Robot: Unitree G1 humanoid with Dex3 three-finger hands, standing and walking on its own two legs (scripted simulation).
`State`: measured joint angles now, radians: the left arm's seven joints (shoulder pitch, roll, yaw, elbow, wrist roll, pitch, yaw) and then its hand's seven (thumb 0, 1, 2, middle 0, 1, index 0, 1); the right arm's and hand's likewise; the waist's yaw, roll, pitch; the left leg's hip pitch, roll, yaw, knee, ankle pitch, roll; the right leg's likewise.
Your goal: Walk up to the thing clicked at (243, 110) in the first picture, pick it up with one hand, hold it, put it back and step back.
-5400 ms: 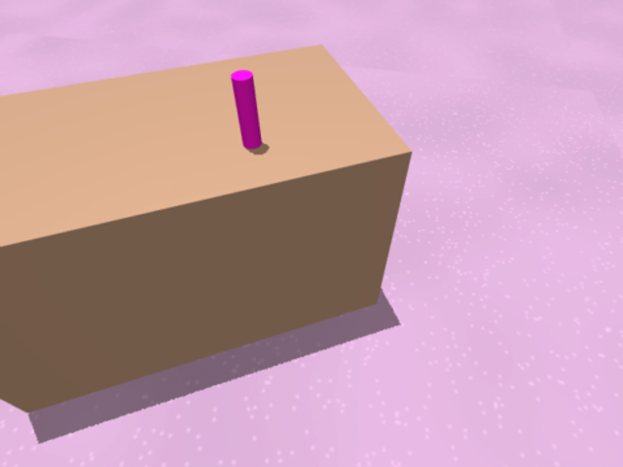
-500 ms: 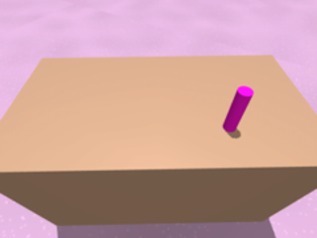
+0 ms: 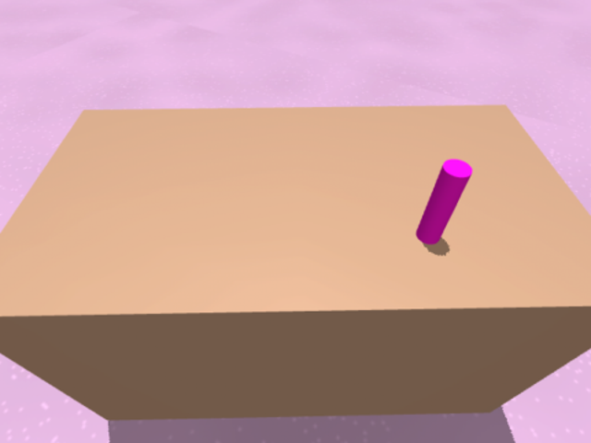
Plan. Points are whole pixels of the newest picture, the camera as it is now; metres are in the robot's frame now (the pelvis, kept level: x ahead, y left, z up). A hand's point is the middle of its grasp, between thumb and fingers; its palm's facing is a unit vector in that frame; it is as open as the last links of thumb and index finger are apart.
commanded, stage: stand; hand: right
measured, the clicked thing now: (441, 205) +0.51 -0.24 +0.01
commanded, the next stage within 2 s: rise first in 0.58 s
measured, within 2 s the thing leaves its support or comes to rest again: neither
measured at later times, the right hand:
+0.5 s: hand out of the picture +0.07 -0.25 -0.16, palm faces -0.01 +0.94 -0.34, open 7.3 cm
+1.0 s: hand (487, 421) +0.18 -0.25 -0.10, palm faces +0.21 +0.93 -0.31, open 12.4 cm
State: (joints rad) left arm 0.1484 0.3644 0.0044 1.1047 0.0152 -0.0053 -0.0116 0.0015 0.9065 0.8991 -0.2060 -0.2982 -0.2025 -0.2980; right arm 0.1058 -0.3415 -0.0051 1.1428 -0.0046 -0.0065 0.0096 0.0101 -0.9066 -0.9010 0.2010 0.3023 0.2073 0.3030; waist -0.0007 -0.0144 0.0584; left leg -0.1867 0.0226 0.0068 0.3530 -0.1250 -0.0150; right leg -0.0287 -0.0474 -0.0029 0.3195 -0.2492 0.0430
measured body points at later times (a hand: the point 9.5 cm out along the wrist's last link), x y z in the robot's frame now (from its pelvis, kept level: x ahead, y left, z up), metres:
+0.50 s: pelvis +0.00 +0.00 +0.00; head +0.01 +0.01 +0.45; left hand +0.07 +0.30 -0.14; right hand +0.08 -0.30 -0.13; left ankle +0.04 +0.13 -0.75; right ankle -0.05 -0.15 -0.75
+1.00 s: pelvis +0.00 -0.01 +0.00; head +0.03 +0.00 +0.44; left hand +0.18 +0.27 -0.11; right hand +0.17 -0.30 -0.08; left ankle +0.04 +0.13 -0.75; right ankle -0.05 -0.15 -0.75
